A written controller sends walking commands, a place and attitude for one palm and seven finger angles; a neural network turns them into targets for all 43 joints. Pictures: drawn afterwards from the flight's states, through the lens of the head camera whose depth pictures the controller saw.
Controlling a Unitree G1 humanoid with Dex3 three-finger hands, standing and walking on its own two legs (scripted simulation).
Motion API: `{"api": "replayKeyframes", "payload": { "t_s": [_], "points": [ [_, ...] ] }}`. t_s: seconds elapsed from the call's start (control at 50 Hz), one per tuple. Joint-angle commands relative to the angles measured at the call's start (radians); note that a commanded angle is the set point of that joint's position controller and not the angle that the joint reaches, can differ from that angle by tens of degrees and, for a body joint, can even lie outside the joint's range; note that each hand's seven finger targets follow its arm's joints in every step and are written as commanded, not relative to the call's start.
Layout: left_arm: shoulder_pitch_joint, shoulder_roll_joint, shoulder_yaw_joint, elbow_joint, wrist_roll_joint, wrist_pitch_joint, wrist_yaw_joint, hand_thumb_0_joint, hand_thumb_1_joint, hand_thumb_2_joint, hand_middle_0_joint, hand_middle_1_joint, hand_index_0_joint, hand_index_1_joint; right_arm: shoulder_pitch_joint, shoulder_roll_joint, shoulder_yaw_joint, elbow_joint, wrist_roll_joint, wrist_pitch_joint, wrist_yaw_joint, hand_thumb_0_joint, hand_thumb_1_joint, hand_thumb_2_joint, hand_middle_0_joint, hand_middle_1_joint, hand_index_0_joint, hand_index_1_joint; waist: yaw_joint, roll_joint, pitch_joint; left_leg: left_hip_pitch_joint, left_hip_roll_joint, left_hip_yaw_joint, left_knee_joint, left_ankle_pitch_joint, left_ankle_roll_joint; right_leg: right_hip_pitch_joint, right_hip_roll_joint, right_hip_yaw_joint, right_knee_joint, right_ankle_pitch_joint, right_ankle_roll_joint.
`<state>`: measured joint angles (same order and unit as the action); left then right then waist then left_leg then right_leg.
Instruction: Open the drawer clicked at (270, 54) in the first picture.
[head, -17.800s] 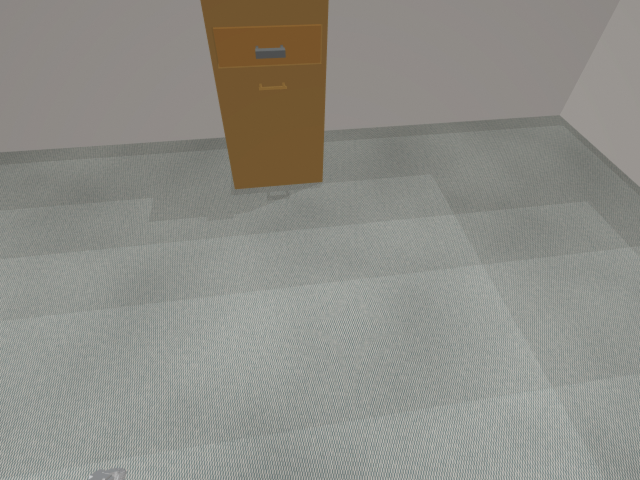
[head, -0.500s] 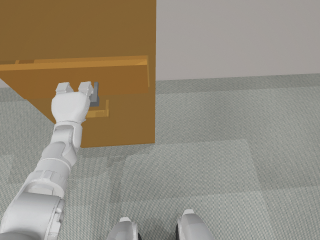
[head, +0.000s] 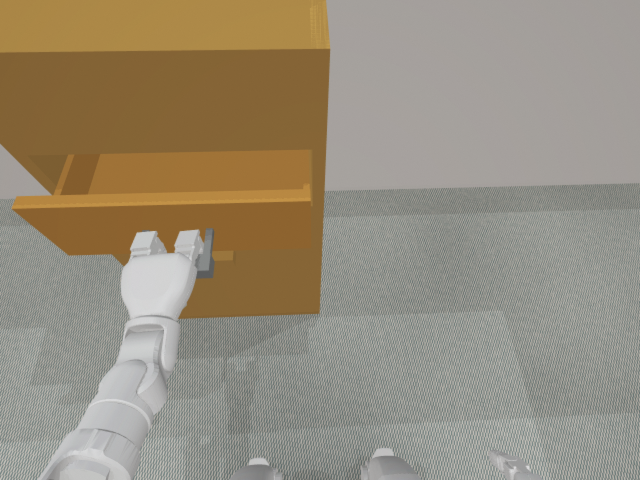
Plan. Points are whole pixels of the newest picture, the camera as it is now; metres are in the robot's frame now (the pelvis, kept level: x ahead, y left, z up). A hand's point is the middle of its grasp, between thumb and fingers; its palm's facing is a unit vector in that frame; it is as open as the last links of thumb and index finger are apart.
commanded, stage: pull the drawer open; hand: left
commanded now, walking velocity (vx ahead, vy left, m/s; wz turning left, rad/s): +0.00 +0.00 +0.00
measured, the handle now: (175, 251) +0.42 +0.21 -0.04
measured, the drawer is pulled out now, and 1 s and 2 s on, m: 0.09 0.21 0.30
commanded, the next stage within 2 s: open the thumb to release the handle in 1.88 s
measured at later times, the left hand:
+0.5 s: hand (169, 343) +0.30 +0.20 -0.06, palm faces -0.05 -0.05 -1.00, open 6.0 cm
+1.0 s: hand (163, 388) +0.24 +0.20 -0.06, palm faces -0.03 -0.04 -1.00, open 5.9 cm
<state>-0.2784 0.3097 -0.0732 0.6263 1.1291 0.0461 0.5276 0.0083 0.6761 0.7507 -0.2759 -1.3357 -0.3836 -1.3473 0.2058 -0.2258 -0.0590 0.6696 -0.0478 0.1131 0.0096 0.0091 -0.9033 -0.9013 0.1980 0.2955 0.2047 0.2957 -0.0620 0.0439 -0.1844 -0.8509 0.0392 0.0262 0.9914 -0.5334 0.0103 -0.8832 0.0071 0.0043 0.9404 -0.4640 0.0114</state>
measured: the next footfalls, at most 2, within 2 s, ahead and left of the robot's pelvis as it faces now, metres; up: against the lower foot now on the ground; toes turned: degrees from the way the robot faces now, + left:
none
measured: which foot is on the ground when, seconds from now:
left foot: down 0.00-1.00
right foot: down 0.00-1.00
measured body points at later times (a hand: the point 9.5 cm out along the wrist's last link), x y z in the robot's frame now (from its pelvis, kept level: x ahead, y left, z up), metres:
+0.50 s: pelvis -0.01 -0.01 +0.00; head +0.08 -0.01 +0.44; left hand +0.29 +0.20 -0.01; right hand +0.12 -0.26 -0.13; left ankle -0.06 +0.11 -0.68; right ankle -0.02 -0.13 -0.68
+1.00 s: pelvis -0.04 -0.02 -0.01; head +0.03 -0.03 +0.44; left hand +0.24 +0.20 -0.01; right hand +0.12 -0.26 -0.13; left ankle -0.06 +0.11 -0.68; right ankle -0.02 -0.13 -0.68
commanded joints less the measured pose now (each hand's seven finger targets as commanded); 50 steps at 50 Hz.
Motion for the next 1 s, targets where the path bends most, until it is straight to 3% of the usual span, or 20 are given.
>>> {"api": "replayKeyframes", "payload": {
  "t_s": [0.0,0.06,0.08,0.16,0.2,0.36,0.38,0.42,0.5,0.54,0.58,0.62,0.7,0.74,0.82,0.86,0.88,0.94,0.98],
  "points": [
    [-0.021,0.136,0.075,-0.195,-0.009,0.025,0.047,0.000,0.900,0.900,-0.400,-1.350,-0.400,-1.350,0.079,-0.142,-0.050,-0.088,-0.002,-0.031,-0.016,0.000,-0.900,-0.900,0.200,0.300,0.200,0.300,0.048,0.007,-0.418,0.297,-0.027,-0.010,-0.060,0.788,0.007,0.300,0.027,-0.043,-0.031,0.673,-0.048],
    [0.044,0.121,0.071,-0.226,-0.010,0.025,0.052,0.000,0.900,0.900,-0.400,-1.350,-0.400,-1.350,0.063,-0.139,-0.049,-0.094,-0.001,-0.040,-0.014,0.000,-0.900,-0.900,0.200,0.300,0.200,0.300,0.050,-0.010,-0.392,0.293,-0.027,-0.011,-0.066,0.768,0.006,0.304,0.028,-0.043,-0.037,0.670,-0.048],
    [0.065,0.126,0.077,-0.247,-0.012,0.023,0.053,0.000,0.900,0.900,-0.400,-1.350,-0.400,-1.350,0.053,-0.140,-0.048,-0.098,-0.002,-0.043,-0.013,0.000,-0.900,-0.900,0.200,0.300,0.200,0.300,0.060,0.020,-0.396,0.301,-0.027,-0.015,-0.065,0.788,0.004,0.298,0.029,-0.043,-0.032,0.662,-0.051],
    [0.093,0.092,0.049,-0.264,0.001,0.025,0.069,0.000,0.900,0.900,-0.400,-1.350,-0.400,-1.350,0.037,-0.135,-0.045,-0.100,-0.003,-0.052,-0.011,0.000,-0.900,-0.900,0.200,0.300,0.200,0.300,0.047,0.004,-0.355,0.287,-0.028,-0.016,-0.069,0.730,0.002,0.275,0.031,-0.047,-0.035,0.622,-0.052],
    [0.132,0.090,0.053,-0.284,0.004,0.027,0.075,0.000,0.900,0.900,-0.400,-1.350,-0.400,-1.350,0.033,-0.134,-0.048,-0.104,-0.005,-0.057,-0.010,0.000,-0.900,-0.900,0.200,0.300,0.200,0.300,0.057,0.008,-0.367,0.301,-0.027,-0.015,-0.063,0.769,0.002,0.280,0.030,-0.047,-0.030,0.639,-0.051],
    [0.167,0.052,0.012,-0.332,0.006,0.042,0.080,0.000,0.900,0.900,-0.400,-1.350,-0.400,-1.350,0.009,-0.126,-0.045,-0.110,-0.006,-0.069,-0.012,0.000,-0.900,-0.900,0.200,0.300,0.200,0.300,0.053,0.006,-0.368,0.309,-0.030,-0.017,-0.062,0.733,0.002,0.278,0.029,-0.048,-0.031,0.622,-0.051],
    [0.182,0.081,0.042,-0.335,0.001,0.044,0.079,0.000,0.900,0.900,-0.400,-1.350,-0.400,-1.350,0.001,-0.130,-0.042,-0.114,-0.005,-0.071,-0.013,0.000,-0.900,-0.900,0.200,0.300,0.200,0.300,0.065,0.010,-0.370,0.303,-0.033,-0.018,-0.062,0.736,0.001,0.288,0.029,-0.046,-0.027,0.626,-0.054],
    [0.224,0.085,0.049,-0.341,0.003,0.039,0.081,0.000,0.900,0.900,-0.400,-1.350,-0.400,-1.350,-0.003,-0.126,-0.040,-0.118,-0.005,-0.073,-0.016,0.000,-0.900,-0.900,0.200,0.300,0.200,0.300,0.071,-0.014,-0.364,0.291,-0.036,-0.014,-0.065,0.708,0.001,0.298,0.029,-0.044,-0.026,0.625,-0.052],
    [0.202,0.084,0.043,-0.353,0.012,0.028,0.086,0.000,0.900,0.900,-0.400,-1.350,-0.400,-1.350,-0.030,-0.125,-0.036,-0.122,-0.006,-0.080,-0.020,0.000,-0.900,-0.900,0.200,0.300,0.200,0.300,0.066,0.006,-0.324,0.268,-0.041,-0.013,-0.074,0.613,0.001,0.264,0.030,-0.044,-0.031,0.544,-0.057],
    [0.183,0.086,0.044,-0.343,0.018,0.023,0.091,0.000,0.900,0.900,-0.400,-1.350,-0.400,-1.350,-0.035,-0.126,-0.035,-0.119,-0.009,-0.084,-0.023,0.000,-0.900,-0.900,0.200,0.300,0.200,0.300,0.059,-0.013,-0.314,0.253,-0.045,-0.009,-0.071,0.561,0.003,0.252,0.031,-0.043,-0.033,0.514,-0.056],
    [0.195,0.110,0.070,-0.357,0.020,0.020,0.097,0.000,0.900,0.900,-0.400,-1.350,-0.400,-1.350,-0.047,-0.127,-0.036,-0.122,-0.009,-0.087,-0.026,0.000,-0.900,-0.900,0.200,0.300,0.200,0.300,0.076,0.001,-0.325,0.249,-0.050,-0.010,-0.074,0.546,0.001,0.261,0.031,-0.041,-0.028,0.499,-0.061],
    [0.212,0.074,0.034,-0.360,0.023,0.019,0.099,0.000,0.900,0.900,-0.400,-1.350,-0.400,-1.350,-0.053,-0.121,-0.034,-0.127,-0.008,-0.090,-0.025,0.000,-0.900,-0.900,0.200,0.300,0.200,0.300,0.070,0.007,-0.310,0.254,-0.051,-0.007,-0.072,0.532,0.001,0.242,0.032,-0.042,-0.030,0.481,-0.060],
    [0.198,0.089,0.041,-0.370,0.024,0.023,0.103,0.000,0.900,0.900,-0.400,-1.350,-0.400,-1.350,-0.068,-0.123,-0.033,-0.130,-0.006,-0.094,-0.029,0.000,-0.900,-0.900,0.200,0.300,0.200,0.300,0.074,0.004,-0.306,0.247,-0.052,-0.010,-0.078,0.482,0.001,0.227,0.031,-0.043,-0.030,0.425,-0.062],
    [0.215,0.072,0.027,-0.365,0.019,0.023,0.100,0.000,0.900,0.900,-0.400,-1.350,-0.400,-1.350,-0.075,-0.120,-0.032,-0.134,-0.006,-0.099,-0.031,0.000,-0.900,-0.900,0.200,0.300,0.200,0.300,0.073,-0.013,-0.285,0.230,-0.057,-0.005,-0.081,0.438,0.003,0.230,0.030,-0.041,-0.037,0.411,-0.062],
    [0.266,0.099,0.057,-0.365,0.012,0.018,0.099,0.000,0.900,0.900,-0.400,-1.350,-0.400,-1.350,-0.084,-0.120,-0.029,-0.138,-0.005,-0.105,-0.038,0.000,-0.900,-0.900,0.200,0.300,0.200,0.300,0.086,-0.027,-0.283,0.206,-0.063,-0.001,-0.081,0.406,0.004,0.247,0.028,-0.032,-0.036,0.408,-0.062],
    [0.268,0.078,0.038,-0.385,0.007,0.011,0.099,0.000,0.900,0.900,-0.400,-1.350,-0.400,-1.350,-0.089,-0.118,-0.030,-0.141,-0.005,-0.111,-0.038,0.000,-0.900,-0.900,0.200,0.300,0.200,0.300,0.080,-0.029,-0.276,0.203,-0.064,0.002,-0.080,0.383,0.007,0.242,0.026,-0.028,-0.043,0.393,-0.060],
    [0.293,0.107,0.070,-0.390,0.003,0.011,0.100,0.000,0.900,0.900,-0.400,-1.350,-0.400,-1.350,-0.094,-0.121,-0.028,-0.145,-0.003,-0.112,-0.039,0.000,-0.900,-0.900,0.200,0.300,0.200,0.300,0.094,-0.022,-0.279,0.193,-0.068,0.001,-0.083,0.380,0.006,0.252,0.027,-0.028,-0.040,0.386,-0.065],
    [0.325,0.090,0.053,-0.408,0.006,0.007,0.103,0.000,0.900,0.900,-0.400,-1.350,-0.400,-1.350,-0.098,-0.117,-0.027,-0.146,-0.005,-0.116,-0.039,0.000,-0.900,-0.900,0.200,0.300,0.200,0.300,0.088,-0.028,-0.268,0.193,-0.067,0.005,-0.078,0.370,0.008,0.244,0.026,-0.024,-0.041,0.390,-0.061],
    [0.376,0.117,0.087,-0.419,0.002,0.009,0.106,0.000,0.900,0.900,-0.400,-1.350,-0.400,-1.350,-0.111,-0.121,-0.027,-0.150,-0.005,-0.117,-0.039,0.000,-0.900,-0.900,0.200,0.300,0.200,0.300,0.104,-0.021,-0.279,0.182,-0.071,0.005,-0.075,0.377,0.005,0.258,0.026,-0.018,-0.034,0.401,-0.065]
  ]
}}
